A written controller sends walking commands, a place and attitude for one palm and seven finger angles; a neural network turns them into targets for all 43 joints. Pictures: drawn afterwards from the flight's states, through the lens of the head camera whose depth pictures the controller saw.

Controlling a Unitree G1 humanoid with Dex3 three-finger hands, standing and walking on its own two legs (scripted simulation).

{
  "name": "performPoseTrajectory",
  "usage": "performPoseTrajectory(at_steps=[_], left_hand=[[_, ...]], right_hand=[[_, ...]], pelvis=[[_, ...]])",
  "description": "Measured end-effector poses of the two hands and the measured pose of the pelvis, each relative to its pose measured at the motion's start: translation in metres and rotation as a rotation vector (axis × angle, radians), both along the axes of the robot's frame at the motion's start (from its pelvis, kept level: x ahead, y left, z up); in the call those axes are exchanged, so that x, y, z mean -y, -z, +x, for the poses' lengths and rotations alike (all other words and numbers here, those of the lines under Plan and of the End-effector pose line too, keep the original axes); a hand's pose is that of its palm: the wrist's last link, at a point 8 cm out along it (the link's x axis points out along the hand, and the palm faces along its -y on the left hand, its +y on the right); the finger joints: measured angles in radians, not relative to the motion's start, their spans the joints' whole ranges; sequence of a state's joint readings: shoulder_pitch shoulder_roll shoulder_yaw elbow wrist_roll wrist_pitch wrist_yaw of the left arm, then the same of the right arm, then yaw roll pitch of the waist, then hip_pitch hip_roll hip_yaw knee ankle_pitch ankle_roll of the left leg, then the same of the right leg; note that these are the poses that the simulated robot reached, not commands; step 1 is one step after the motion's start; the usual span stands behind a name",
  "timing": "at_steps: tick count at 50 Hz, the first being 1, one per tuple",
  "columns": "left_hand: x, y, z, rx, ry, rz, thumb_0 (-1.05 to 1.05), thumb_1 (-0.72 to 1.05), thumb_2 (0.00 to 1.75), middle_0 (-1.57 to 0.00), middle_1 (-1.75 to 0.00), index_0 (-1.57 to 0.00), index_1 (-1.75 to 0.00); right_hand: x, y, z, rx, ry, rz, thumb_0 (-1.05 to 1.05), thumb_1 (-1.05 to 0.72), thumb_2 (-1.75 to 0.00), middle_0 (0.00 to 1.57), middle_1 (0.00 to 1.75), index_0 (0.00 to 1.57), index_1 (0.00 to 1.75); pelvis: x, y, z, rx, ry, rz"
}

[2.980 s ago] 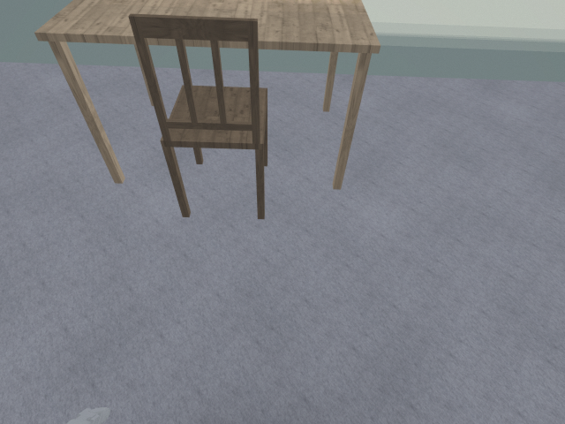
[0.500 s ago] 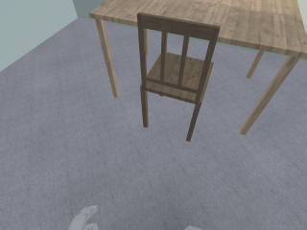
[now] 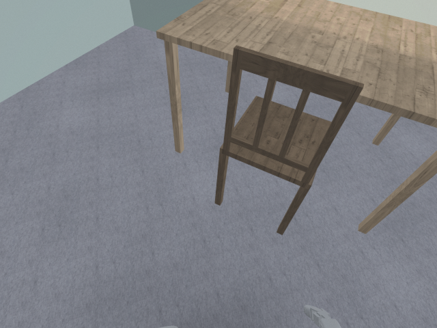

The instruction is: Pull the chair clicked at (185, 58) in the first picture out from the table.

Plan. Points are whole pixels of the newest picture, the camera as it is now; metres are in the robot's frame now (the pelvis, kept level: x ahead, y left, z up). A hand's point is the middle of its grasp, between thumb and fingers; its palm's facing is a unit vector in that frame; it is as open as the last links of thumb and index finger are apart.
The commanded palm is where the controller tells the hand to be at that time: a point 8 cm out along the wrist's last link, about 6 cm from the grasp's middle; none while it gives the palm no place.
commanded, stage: turn to face it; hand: left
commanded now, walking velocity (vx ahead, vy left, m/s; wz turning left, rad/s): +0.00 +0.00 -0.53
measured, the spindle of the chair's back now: (263, 115) +0.76 -0.05 -0.10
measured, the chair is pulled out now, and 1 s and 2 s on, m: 0.00 0.00 0.00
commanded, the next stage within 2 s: take the last steps up to it in 0.50 s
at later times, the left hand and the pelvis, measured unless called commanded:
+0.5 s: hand (159, 323) +0.14 +0.14 -0.15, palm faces -0.18 -0.95 -0.25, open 7.4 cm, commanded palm none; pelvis +0.01 -0.04 +0.00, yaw -13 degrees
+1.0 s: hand (187, 302) +0.19 +0.09 -0.17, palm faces -0.33 -0.93 -0.18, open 7.4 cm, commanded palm none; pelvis +0.07 -0.06 -0.01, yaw -19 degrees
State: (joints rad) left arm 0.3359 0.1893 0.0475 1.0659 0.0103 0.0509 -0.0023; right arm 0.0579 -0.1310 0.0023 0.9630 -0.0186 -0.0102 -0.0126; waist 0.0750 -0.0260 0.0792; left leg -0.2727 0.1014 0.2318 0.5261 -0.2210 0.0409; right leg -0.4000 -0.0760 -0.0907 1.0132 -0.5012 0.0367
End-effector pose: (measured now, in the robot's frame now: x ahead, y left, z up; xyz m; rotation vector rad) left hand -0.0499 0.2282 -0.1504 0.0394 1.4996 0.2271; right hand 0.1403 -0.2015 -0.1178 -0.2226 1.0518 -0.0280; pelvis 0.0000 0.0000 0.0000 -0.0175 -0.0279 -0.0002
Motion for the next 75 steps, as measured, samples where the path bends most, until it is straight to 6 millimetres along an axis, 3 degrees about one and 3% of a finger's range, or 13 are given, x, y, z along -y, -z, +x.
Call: performPoseTrajectory(at_steps=[4, 12, 19, 26, 33, 39, 45, 50, 55, 61, 66, 70, 75], left_hand=[[0.001, -0.007, 0.039, 0.058, 0.064, 0.024, 0.01, 0.91, 0.9, -0.2, -0.3, -0.19, -0.3], [0.017, -0.016, 0.126, 0.239, 0.224, 0.119, 0.01, 0.91, 0.9, -0.2, -0.3, -0.19, -0.3], [0.035, -0.034, 0.167, 0.286, 0.315, 0.115, 0.01, 0.91, 0.9, -0.2, -0.3, -0.2, -0.3], [0.044, -0.032, 0.198, 0.315, 0.381, 0.069, 0.01, 0.91, 0.9, -0.2, -0.3, -0.2, -0.3], [0.034, -0.011, 0.212, 0.292, 0.407, 0.015, 0.01, 0.91, 0.9, -0.2, -0.3, -0.2, -0.3], [0.036, -0.015, 0.217, 0.244, 0.452, -0.015, 0.01, 0.91, 0.9, -0.2, -0.3, -0.2, -0.3], [0.059, -0.017, 0.232, 0.213, 0.498, -0.017, 0.01, 0.91, 0.9, -0.2, -0.3, -0.19, -0.3], [0.092, -0.011, 0.252, 0.251, 0.511, -0.011, 0.01, 0.91, 0.9, -0.2, -0.3, -0.19, -0.3], [0.095, -0.019, 0.249, 0.256, 0.439, 0.022, 0.0, 0.94, 0.9, -0.2, -0.3, -0.2, -0.3], [0.09, -0.019, 0.23, 0.108, 0.42, 0.021, 0.0, 0.93, 0.9, -0.2, -0.3, -0.2, -0.3], [0.085, -0.007, 0.23, 0.01, 0.379, -0.006, 0.01, 0.92, 0.9, -0.2, -0.3, -0.2, -0.3], [0.077, 0.012, 0.249, -0.045, 0.364, -0.023, 0.01, 0.91, 0.9, -0.2, -0.3, -0.2, -0.3], [0.083, 0.008, 0.31, 0.023, 0.402, -0.019, 0.01, 0.92, 0.9, -0.2, -0.3, -0.19, -0.3]], right_hand=[[0.013, 0.011, -0.026, -0.043, 0.108, 0.032, -0.01, -0.92, -0.89, 0.21, 0.3, 0.21, 0.3], [0.08, 0.046, -0.088, -0.16, 0.277, 0.015, -0.01, -0.92, -0.9, 0.21, 0.3, 0.21, 0.3], [0.104, 0.027, -0.131, -0.235, 0.365, -0.021, 0.0, -0.92, -0.9, 0.2, 0.3, 0.2, 0.3], [0.095, 0.016, -0.152, -0.266, 0.419, -0.038, 0.0, -0.92, -0.9, 0.2, 0.3, 0.2, 0.3], [0.063, 0.014, -0.157, -0.24, 0.453, -0.049, 0.0, -0.91, -0.9, 0.2, 0.3, 0.2, 0.3], [0.037, 0.007, -0.174, -0.282, 0.479, -0.006, 0.0, -0.91, -0.9, 0.2, 0.3, 0.2, 0.3], [0.029, 0.014, -0.194, -0.365, 0.534, 0.053, 0.0, -0.91, -0.9, 0.21, 0.3, 0.21, 0.3], [0.04, 0.033, -0.208, -0.458, 0.572, 0.103, 0.0, -0.91, -0.9, 0.21, 0.3, 0.21, 0.3], [0.072, 0.028, -0.171, -0.452, 0.536, 0.089, 0.01, -0.91, -0.9, 0.2, 0.3, 0.2, 0.3], [0.111, 0.018, -0.076, -0.271, 0.504, 0.045, 0.01, -0.91, -0.9, 0.2, 0.3, 0.2, 0.3], [0.124, 0.013, 0.009, -0.159, 0.443, 0.012, 0.0, -0.92, -0.9, 0.2, 0.3, 0.2, 0.3], [0.123, 0.018, 0.063, -0.081, 0.416, -0.028, 0.0, -0.91, -0.9, 0.2, 0.3, 0.2, 0.3], [0.11, 0.014, 0.077, -0.102, 0.449, -0.009, 0.0, -0.91, -0.9, 0.2, 0.3, 0.2, 0.3]], pelvis=[[0.005, 0.0, 0.003, -0.003, 0.046, 0.013], [0.032, 0.016, 0.006, -0.004, 0.122, 0.034], [0.042, 0.0, 0.01, -0.028, 0.181, 0.042], [0.039, -0.005, 0.015, -0.041, 0.232, 0.034], [0.02, 0.002, 0.02, -0.041, 0.274, 0.009], [0.02, -0.007, 0.033, -0.044, 0.305, 0.016], [0.036, -0.007, 0.051, -0.043, 0.331, 0.026], [0.061, 0.006, 0.068, -0.024, 0.334, 0.022], [0.076, -0.001, 0.091, -0.018, 0.321, 0.018], [0.082, -0.007, 0.125, -0.028, 0.322, 0.019], [0.08, -0.002, 0.164, -0.026, 0.323, 0.005], [0.074, 0.013, 0.197, -0.015, 0.337, 0.003], [0.076, 0.005, 0.222, -0.006, 0.356, 0.027]])
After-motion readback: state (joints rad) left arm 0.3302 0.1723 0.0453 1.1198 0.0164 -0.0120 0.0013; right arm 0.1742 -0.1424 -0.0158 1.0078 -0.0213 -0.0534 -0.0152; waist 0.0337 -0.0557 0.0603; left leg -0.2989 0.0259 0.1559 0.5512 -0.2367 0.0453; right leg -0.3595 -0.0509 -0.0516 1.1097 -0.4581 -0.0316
